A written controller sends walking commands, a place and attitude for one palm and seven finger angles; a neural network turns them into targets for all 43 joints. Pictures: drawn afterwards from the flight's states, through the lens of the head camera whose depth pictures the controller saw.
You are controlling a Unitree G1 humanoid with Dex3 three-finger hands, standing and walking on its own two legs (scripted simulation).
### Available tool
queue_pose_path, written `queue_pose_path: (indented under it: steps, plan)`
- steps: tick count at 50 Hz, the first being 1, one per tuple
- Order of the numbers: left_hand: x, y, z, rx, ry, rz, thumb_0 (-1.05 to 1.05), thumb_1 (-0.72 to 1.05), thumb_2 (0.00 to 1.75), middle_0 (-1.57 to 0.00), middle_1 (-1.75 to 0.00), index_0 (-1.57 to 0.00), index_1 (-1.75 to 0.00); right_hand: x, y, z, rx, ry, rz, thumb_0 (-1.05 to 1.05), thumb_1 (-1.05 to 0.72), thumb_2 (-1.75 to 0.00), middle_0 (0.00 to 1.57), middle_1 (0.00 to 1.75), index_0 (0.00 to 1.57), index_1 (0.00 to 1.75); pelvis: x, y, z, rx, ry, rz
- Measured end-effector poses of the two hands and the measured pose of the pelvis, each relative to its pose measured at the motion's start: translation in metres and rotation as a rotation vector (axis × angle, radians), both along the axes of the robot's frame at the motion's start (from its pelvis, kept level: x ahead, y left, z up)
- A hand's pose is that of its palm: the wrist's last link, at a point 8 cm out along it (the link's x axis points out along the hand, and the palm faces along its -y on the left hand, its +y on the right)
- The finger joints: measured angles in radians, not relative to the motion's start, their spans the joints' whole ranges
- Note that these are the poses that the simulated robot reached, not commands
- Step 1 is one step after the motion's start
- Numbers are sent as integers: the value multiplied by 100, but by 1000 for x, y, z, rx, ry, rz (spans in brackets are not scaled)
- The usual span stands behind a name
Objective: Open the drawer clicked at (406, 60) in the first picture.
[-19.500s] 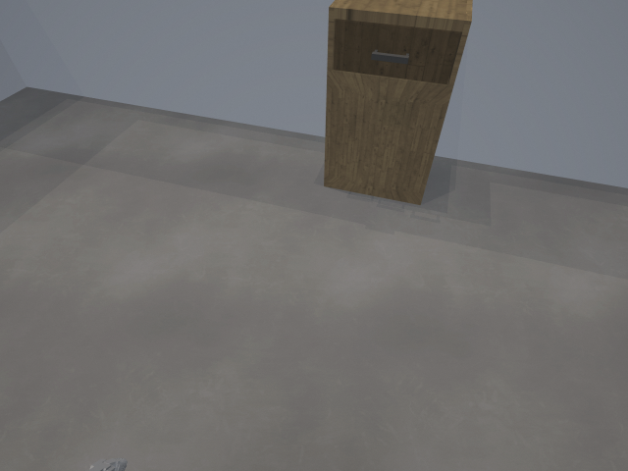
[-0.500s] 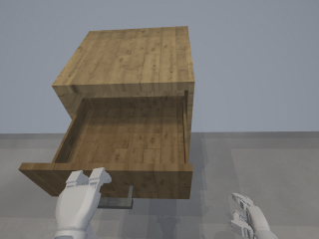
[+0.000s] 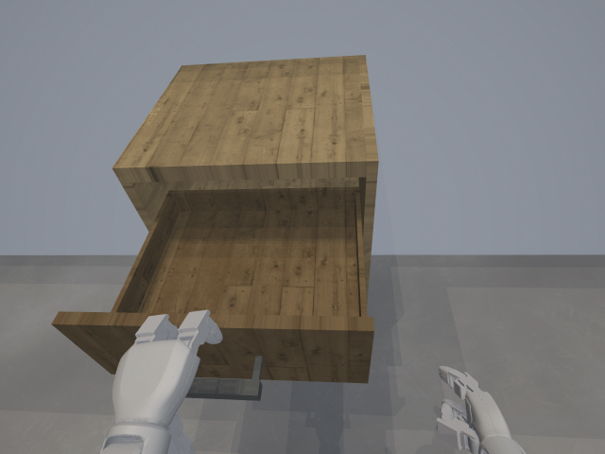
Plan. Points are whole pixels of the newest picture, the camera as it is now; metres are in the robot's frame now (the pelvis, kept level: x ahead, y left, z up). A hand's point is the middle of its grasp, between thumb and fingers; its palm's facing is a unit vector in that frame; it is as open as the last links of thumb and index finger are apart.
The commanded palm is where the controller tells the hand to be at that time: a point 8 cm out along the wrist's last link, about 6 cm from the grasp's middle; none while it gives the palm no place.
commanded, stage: lift the hand off the handle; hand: left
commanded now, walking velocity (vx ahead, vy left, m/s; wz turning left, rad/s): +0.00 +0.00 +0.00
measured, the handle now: (217, 374) +0.24 +0.17 -0.05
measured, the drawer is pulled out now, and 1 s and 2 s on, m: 0.30 0.30 0.30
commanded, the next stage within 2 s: draw the hand back to the body in 0.68 s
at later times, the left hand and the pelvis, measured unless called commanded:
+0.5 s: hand (172, 359) +0.20 +0.18 +0.08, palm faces +0.07 -0.19 -0.98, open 13.8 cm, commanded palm +0.17 +0.18 +0.15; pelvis +0.01 +0.00 +0.01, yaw -1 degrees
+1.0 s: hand (143, 355) +0.20 +0.20 +0.10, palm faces +0.10 -0.17 -0.98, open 13.8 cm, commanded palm +0.17 +0.20 +0.16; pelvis +0.01 +0.01 +0.02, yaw -1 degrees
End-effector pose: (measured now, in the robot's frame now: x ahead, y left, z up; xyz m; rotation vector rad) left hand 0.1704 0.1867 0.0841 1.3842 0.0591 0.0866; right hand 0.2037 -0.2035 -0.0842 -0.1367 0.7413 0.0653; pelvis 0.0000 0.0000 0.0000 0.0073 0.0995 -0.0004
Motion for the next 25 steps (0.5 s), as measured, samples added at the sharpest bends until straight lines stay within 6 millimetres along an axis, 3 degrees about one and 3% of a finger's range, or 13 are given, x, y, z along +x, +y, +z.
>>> queue_pose_path:
  steps: [6,16,25]
  plan:
    - [1,1,7,-2,6,-7,-1,-49,30,-39,-123,-41,-124,4,3,4,7,-9,4,1,-91,-90,20,30,20,30,1,0,3,0,-13,-2]
    - [10,-1,39,-7,-96,-5,-1,-50,30,-37,-122,-35,-121,11,5,13,26,-28,11,1,-91,-90,20,30,20,30,3,-1,8,0,-31,-8]
    - [9,2,47,-11,-42,-4,-1,-49,30,-33,-121,-33,-120,18,5,25,31,-51,17,1,-91,-90,20,30,20,30,6,-1,14,-1,-51,-12]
